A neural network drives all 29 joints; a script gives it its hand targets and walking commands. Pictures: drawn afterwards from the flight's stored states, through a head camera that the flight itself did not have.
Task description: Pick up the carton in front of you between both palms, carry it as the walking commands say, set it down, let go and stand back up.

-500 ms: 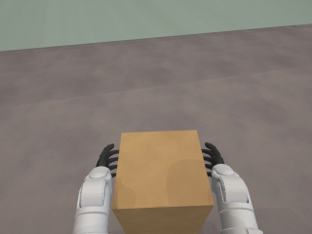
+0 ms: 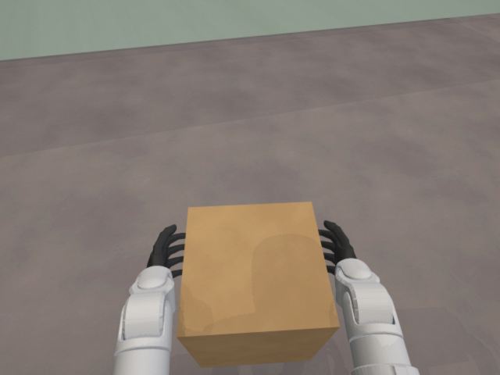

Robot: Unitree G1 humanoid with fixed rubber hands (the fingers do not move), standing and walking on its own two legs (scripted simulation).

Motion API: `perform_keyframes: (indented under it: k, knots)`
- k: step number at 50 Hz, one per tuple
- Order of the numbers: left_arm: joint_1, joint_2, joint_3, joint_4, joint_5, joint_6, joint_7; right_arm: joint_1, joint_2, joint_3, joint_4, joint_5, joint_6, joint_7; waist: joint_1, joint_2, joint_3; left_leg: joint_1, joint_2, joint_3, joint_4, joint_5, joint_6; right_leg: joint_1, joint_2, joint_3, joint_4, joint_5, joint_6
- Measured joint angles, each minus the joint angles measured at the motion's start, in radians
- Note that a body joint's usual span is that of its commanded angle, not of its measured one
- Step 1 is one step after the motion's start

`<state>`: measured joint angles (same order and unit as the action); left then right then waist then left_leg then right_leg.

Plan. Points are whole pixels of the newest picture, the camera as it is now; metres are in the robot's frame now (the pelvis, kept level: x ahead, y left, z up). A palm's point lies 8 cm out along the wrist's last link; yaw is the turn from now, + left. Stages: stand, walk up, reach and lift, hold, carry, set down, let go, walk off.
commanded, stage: hold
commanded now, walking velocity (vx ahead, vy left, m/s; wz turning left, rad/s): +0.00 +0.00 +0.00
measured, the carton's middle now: (253, 289) +0.27 +0.01 -0.05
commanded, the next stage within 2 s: set down in 0.28 s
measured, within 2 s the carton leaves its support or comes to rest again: neither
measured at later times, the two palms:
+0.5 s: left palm (161, 257) +0.29 +0.17 +0.03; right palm (343, 279) +0.26 -0.13 +0.03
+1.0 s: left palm (182, 290) +0.32 +0.17 -0.18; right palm (315, 287) +0.33 -0.13 -0.17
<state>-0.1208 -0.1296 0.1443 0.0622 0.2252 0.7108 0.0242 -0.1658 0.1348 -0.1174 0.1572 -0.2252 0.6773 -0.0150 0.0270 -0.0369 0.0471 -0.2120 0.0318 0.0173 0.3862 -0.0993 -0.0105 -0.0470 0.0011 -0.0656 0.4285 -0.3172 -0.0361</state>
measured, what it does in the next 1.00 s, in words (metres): lowers itself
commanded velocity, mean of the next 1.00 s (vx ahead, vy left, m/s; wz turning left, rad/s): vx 0.00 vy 0.00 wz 0.00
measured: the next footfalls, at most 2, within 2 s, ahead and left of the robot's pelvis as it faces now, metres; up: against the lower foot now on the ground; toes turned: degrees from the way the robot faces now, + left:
none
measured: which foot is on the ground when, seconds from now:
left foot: down 0.00-1.00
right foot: down 0.00-1.00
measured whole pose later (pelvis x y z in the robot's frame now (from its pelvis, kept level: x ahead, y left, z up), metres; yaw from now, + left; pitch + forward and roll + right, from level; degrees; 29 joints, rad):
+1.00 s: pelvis -0.07 +0.05 -0.10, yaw -6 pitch +27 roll +0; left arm -0.58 -0.19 0.40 0.44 0.24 0.18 0.09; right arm -0.70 0.02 -0.36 0.67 -0.21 0.14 0.04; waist 0.03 -0.06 0.01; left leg -1.27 -0.01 -0.02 1.04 -0.24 -0.01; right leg -1.16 0.05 0.08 1.15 -0.46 0.03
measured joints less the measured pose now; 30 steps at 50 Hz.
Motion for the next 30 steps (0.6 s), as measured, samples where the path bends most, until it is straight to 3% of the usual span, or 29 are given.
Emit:
perform_keyframes:
  k: [2,7,17,23,30]
  knots:
    - [-0.001,0.0,-0.006,0.009,0.002,-0.01,0.003,0.003,-0.001,-0.007,0.003,0.001,-0.009,0.002,-0.012,0.009,0.018,0.032,-0.001,-0.048,-0.023,0.006,-0.012,0.018,0.017,0.027,-0.023,0.021,0.0]
    - [-0.031,-0.003,-0.016,0.052,0.01,-0.018,0.0,0.011,-0.002,-0.034,-0.002,0.014,-0.01,-0.002,-0.04,0.005,0.029,0.061,-0.002,-0.046,-0.04,0.003,-0.024,0.023,0.023,0.075,-0.025,0.04,0.011]
    - [-0.085,-0.011,0.026,0.108,0.042,-0.009,-0.01,-0.056,0.008,-0.076,0.083,-0.009,-0.016,0.011,-0.024,-0.015,0.028,0.069,-0.02,-0.005,-0.014,0.001,0.0,0.015,0.001,0.117,0.01,0.041,0.037]
    - [-0.208,-0.04,0.131,0.239,0.069,-0.041,-0.012,-0.178,0.034,-0.204,0.233,-0.089,-0.072,0.054,-0.028,-0.017,0.037,0.028,-0.041,0.002,0.05,-0.025,0.018,-0.025,-0.013,0.131,0.071,0.012,0.018]
    - [-0.403,-0.112,0.325,0.427,0.174,-0.145,-0.001,-0.368,-0.001,-0.392,0.461,-0.209,-0.194,0.122,-0.016,-0.012,0.048,-0.094,-0.064,0.01,0.172,-0.07,0.036,-0.156,-0.007,0.179,0.208,-0.042,-0.002]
